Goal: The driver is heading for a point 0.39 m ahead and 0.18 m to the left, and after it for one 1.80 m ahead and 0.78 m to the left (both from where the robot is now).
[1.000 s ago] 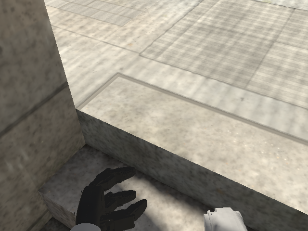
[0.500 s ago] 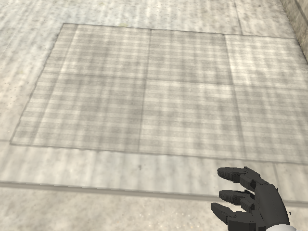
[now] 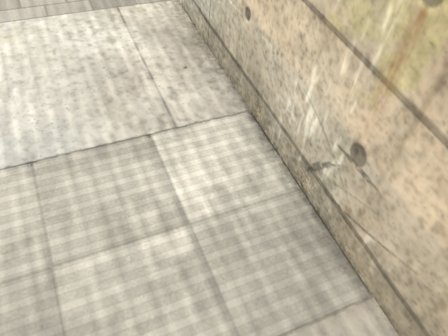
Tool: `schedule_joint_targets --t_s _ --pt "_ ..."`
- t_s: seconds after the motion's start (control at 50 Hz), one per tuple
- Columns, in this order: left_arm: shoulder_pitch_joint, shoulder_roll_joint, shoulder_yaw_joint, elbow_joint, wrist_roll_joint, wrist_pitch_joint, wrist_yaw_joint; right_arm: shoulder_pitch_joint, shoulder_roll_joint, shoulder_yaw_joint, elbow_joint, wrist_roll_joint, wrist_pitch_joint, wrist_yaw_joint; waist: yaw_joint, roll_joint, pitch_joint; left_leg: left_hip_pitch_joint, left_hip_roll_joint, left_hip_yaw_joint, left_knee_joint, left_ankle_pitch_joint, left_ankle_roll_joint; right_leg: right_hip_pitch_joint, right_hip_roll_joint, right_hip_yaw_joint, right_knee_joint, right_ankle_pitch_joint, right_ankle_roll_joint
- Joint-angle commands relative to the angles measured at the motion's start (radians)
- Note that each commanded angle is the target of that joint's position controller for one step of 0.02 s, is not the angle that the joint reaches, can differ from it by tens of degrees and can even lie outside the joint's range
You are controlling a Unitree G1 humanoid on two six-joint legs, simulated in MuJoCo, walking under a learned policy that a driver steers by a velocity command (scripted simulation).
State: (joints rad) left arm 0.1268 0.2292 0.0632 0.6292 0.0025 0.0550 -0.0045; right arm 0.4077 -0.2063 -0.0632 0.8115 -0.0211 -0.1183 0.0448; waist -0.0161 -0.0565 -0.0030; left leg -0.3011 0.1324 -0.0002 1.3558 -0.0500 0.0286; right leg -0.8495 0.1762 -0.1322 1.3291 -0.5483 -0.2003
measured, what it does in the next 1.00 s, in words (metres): climbs, turning left: left foot, then right foot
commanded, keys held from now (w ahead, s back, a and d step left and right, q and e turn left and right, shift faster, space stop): w+q+shift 0.32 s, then q+shift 0.68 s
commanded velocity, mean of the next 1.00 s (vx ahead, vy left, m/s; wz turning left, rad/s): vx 0.54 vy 0.00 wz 0.57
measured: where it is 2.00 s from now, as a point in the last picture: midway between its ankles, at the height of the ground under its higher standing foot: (156, 209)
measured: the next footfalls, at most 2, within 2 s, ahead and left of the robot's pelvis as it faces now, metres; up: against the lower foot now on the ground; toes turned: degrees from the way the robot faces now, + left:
left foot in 0.44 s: +0.55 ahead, +0.16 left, +0.00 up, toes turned +11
right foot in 0.76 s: +0.87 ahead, +0.06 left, +0.00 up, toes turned +35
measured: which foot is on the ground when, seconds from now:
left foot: up 0.00-0.42, down 0.44-0.76, up 0.78-1.00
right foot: down 0.00-0.42, up 0.44-0.74, down 0.76-1.00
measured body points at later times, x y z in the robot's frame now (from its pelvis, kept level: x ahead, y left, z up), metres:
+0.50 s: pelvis +0.44 +0.09 +0.11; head +0.49 +0.07 +0.56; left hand +0.38 +0.36 +0.00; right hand +0.68 -0.11 +0.00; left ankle +0.51 +0.15 -0.60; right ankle +0.21 -0.06 -0.43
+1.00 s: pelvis +0.68 +0.10 +0.13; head +0.71 +0.13 +0.58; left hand +0.63 +0.40 +0.02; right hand +0.99 -0.02 +0.05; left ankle +0.61 +0.19 -0.54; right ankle +0.83 +0.04 -0.60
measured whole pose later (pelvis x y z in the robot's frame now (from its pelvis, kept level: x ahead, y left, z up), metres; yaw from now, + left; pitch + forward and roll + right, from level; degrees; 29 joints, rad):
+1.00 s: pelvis +0.68 +0.10 +0.13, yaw +39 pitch +2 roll -2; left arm 0.14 0.25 0.07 0.68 0.02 0.01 0.09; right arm 0.14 -0.32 -0.07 0.60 0.04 0.04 -0.03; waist -0.01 0.02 0.05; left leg -0.59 0.05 0.01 1.11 -0.40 -0.05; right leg -0.39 -0.04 -0.06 0.46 -0.10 0.02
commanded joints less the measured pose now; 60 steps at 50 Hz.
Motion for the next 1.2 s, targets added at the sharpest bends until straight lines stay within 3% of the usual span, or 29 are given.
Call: schedule_joint_targets --t_s 0.02,0.04,0.08,0.14,0.2,0.28,0.34,0.4,0.42,0.44,0.46,0.48,0.5,0.54,0.6,0.64,0.7,0.74,0.76,0.78,0.8,0.84,0.9,0.98,1.1,1.12,1.14,1.16,1.2 --pt "0.038 0.142 0.056 0.011 0.037 -0.074 0.034 -0.322 0.067 0.052 -0.362 -0.051 -0.069 -0.004 0.042 0.146 -0.206 -0.671 -0.087 -0.173 0.727 -0.099 0.022 0.554 -0.259 1.012 -0.946 -0.252 -0.104" --pt "0.116 0.027 0.021 0.094 0.04 -0.104 0.032 -0.305 0.083 0.082 -0.358 -0.063 -0.05 -0.032 0.018 0.186 -0.12 -0.667 -0.052 -0.154 0.695 -0.093 0.009 0.438 -0.243 0.94 -0.921 -0.11 -0.09" --pt "0.221 0.004 0.016 0.149 0.055 -0.148 0.056 -0.353 0.064 0.094 -0.404 -0.06 -0.014 -0.032 0.063 0.077 -0.066 -0.751 -0.056 -0.236 0.655 -0.346 0.039 0.547 -0.203 0.862 -0.873 0.01 -0.127" --pt "0.286 0.069 0.027 0.205 0.04 -0.19 0.056 -0.339 -0.067 0.057 -0.362 -0.021 0.022 -0.029 0.042 0.243 0.051 -0.799 0.003 -0.195 0.2 -0.379 0.038 0.683 -0.309 0.698 -1.034 0.192 -0.061" --pt "0.289 0.105 0.033 0.196 0.014 -0.222 0.022 -0.496 -0.114 0.05 -0.377 -0.019 0.052 -0.007 0.096 0.197 0.117 -0.601 -0.002 -0.032 -0.252 -0.153 0.04 0.627 -0.252 0.443 -1.25 0.358 0.003" --pt "0.351 0.146 0.038 0.223 0.017 -0.232 0.011 -0.566 -0.044 0.072 -0.355 0.007 0.069 0.046 0.125 0.081 0.078 -0.322 -0.091 0.118 -0.629 0.129 0.096 0.778 -0.267 0.216 -1.383 0.815 0.096" --pt "0.408 0.174 0.035 0.233 0.024 -0.213 0.023 -0.55 -0.069 0.057 -0.309 0.0 0.079 0.044 0.105 -0.077 0.021 -0.199 -0.218 0.205 -0.695 0.062 0.111 0.95 -0.287 0.092 -1.189 1.495 0.171" --pt "0.423 0.178 0.021 0.221 0.03 -0.18 0.078 -0.291 -0.157 0.009 -0.225 -0.03 0.079 0.037 -0.036 -0.153 -0.086 0.095 -0.289 0.2 -0.831 0.003 0.144 0.921 -0.335 0.052 -0.663 1.759 0.231" --pt "0.331 0.188 0.023 0.173 0.021 -0.177 0.096 -0.105 -0.218 -0.018 -0.167 -0.044 0.067 0.031 -0.147 -0.134 -0.122 0.343 -0.21 0.071 -0.951 0.14 0.188 0.725 -0.306 0.029 -0.374 1.571 0.247" --pt "0.191 0.154 0.025 0.093 0.024 -0.188 0.084 -0.027 -0.271 -0.046 -0.129 -0.016 0.07 0.007 -0.167 0.132 -0.173 0.63 -0.028 -0.117 -0.845 0.62 0.235 0.385 -0.106 0.016 0.033 0.365 0.245" --pt "0.259 0.106 -0.022 0.035 0.025 -0.221 0.039 -0.051 -0.295 -0.023 -0.179 -0.011 0.043 -0.016 -0.112 0.327 -0.437 1.071 0.237 -0.622 -0.75 1.039 0.502 -0.079 -0.089 0.285 0.502 -0.038 0.346" --pt "0.175 0.223 -0.009 -0.004 -0.012 -0.233 0.021 -0.02 -0.303 -0.051 -0.2 -0.014 0.053 -0.042 -0.183 0.178 -0.596 1.061 0.269 -0.674 -0.81 0.872 0.54 -0.107 -0.145 0.373 0.617 -0.001 0.355" --pt "0.105 0.249 -0.008 -0.05 -0.019 -0.231 0.016 -0.074 -0.297 -0.054 -0.214 0.007 0.05 -0.058 -0.145 0.052 -0.447 0.902 0.194 -0.616 -0.872 0.693 0.467 -0.139 -0.181 0.361 0.542 0.026 0.332" --pt "0.123 0.18 -0.025 -0.052 0.027 -0.215 0.014 -0.191 -0.249 -0.035 -0.243 0.05 0.047 -0.067 0.01 -0.163 -0.182 0.412 0.069 -0.462 -0.993 0.548 0.353 -0.039 -0.216 0.279 0.319 0.09 0.284" --pt "0.129 0.131 -0.039 -0.101 0.026 -0.194 0.039 -0.318 -0.219 -0.021 -0.234 0.04 0.045 -0.064 0.127 -0.051 0.055 -0.228 -0.104 -0.278 -1.068 0.543 0.261 0.249 -0.221 0.194 -0.183 0.115 0.295" --pt "0.09 0.097 -0.047 -0.089 0.021 -0.198 0.045 -0.259 -0.243 -0.045 -0.203 0.052 0.064 -0.067 0.073 -0.035 -0.046 -0.35 -0.219 -0.219 -0.979 0.505 0.184 0.551 -0.114 0.118 -0.54 0.381 0.302" --pt "0.065 0.136 -0.023 -0.092 -0.018 -0.172 0.039 -0.215 -0.242 -0.053 -0.171 0.071 0.104 -0.073 0.066 0.161 -0.185 -0.177 -0.234 -0.287 -0.86 0.218 0.103 0.673 -0.061 0.202 -0.797 0.688 0.3" --pt "0.092 0.177 0.007 -0.068 0.019 -0.153 0.048 -0.184 -0.177 -0.045 -0.158 0.071 0.103 -0.08 0.079 0.169 -0.139 -0.175 -0.284 -0.296 -0.718 0.023 0.039 0.779 -0.109 0.228 -0.907 0.802 0.261" --pt "0.157 0.198 0.016 -0.06 0.045 -0.147 0.058 -0.151 -0.113 -0.029 -0.167 0.055 0.098 -0.075 0.095 0.106 -0.197 -0.223 -0.315 -0.238 -0.494 -0.264 -0.007 0.919 -0.276 0.341 -0.86 1.061 0.195" --pt "0.204 0.214 0.01 -0.082 0.071 -0.132 0.064 -0.032 -0.059 -0.009 -0.184 0.034 0.088 -0.068 0.052 -0.091 -0.358 -0.307 -0.345 -0.182 -0.193 -0.726 -0.044 1.083 -0.587 0.602 -0.771 1.537 0.045" --pt "0.167 0.234 0.02 -0.071 0.052 -0.117 0.057 0.073 -0.133 -0.005 -0.205 0.054 0.086 -0.052 -0.009 -0.247 -0.523 -0.366 -0.26 -0.175 0.035 -0.701 -0.08 1.134 -0.776 0.885 -0.812 1.318 -0.114" --pt "0.048 0.153 0.013 -0.096 0.029 -0.083 0.081 -0.088 -0.235 -0.036 -0.194 0.072 0.121 -0.059 0.03 -0.074 -0.311 -0.462 -0.148 -0.1 0.111 -0.502 -0.117 0.94 -0.58 0.661 -0.896 0.699 -0.058" --pt "-0.03 0.158 0.022 -0.067 0.032 -0.054 0.095 -0.155 -0.184 -0.028 -0.226 0.072 0.166 -0.086 -0.013 -0.048 -0.107 -0.361 -0.097 -0.032 -0.019 -0.394 -0.111 0.623 -0.438 0.407 -0.992 0.597 0.011" --pt "-0.074 0.192 0.061 -0.021 0.001 -0.06 0.098 -0.182 -0.121 -0.009 -0.27 0.055 0.152 -0.071 -0.041 -0.062 -0.139 -0.18 -0.042 -0.019 -0.327 -0.323 -0.071 0.561 -0.441 0.238 -1.023 0.688 0.016" --pt "-0.061 0.184 0.075 0.004 -0.013 -0.063 0.075 -0.151 -0.192 -0.051 -0.246 0.047 0.177 -0.02 -0.06 -0.054 -0.136 0.051 -0.097 0.052 -0.672 -0.224 0.027 0.514 -0.441 0.099 -0.923 0.37 0.099" --pt "-0.032 0.155 0.072 0.016 -0.016 -0.054 0.07 -0.125 -0.205 -0.064 -0.239 0.039 0.173 -0.018 -0.062 0.019 -0.092 0.088 -0.109 0.002 -0.766 -0.206 0.062 0.455 -0.391 0.033 -0.795 0.269 0.154" --pt "0.043 0.125 0.072 0.02 0.005 -0.039 0.067 -0.129 -0.309 -0.088 -0.263 0.027 0.164 -0.026 -0.016 0.334 0.004 0.108 0.062 -0.324 -0.936 0.007 0.148 0.251 -0.262 -0.072 -0.488 0.072 0.248" --pt "-0.038 0.161 0.079 -0.063 0.014 -0.041 0.063 -0.146 -0.411 -0.109 -0.307 0.015 0.143 -0.025 -0.034 0.482 -0.008 0.117 0.191 -0.669 -1.042 -0.003 0.296 0.036 -0.127 0.079 -0.309 -0.073 0.266" --pt "-0.073 0.162 0.079 -0.05 -0.002 -0.056 0.061 -0.227 -0.34 -0.097 -0.321 0.01 0.114 -0.045 -0.008 0.302 -0.039 0.087 0.146 -0.517 -1.025 -0.049 0.223 0.03 -0.172 0.203 -0.162 0.068 0.213"
Velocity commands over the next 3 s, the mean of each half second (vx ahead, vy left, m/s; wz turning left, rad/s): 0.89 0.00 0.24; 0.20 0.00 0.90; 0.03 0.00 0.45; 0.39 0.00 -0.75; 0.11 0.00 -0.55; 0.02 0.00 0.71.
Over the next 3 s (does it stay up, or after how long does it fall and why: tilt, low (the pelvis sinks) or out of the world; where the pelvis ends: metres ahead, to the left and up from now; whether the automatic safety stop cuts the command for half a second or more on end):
stays up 1.01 0.26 0.13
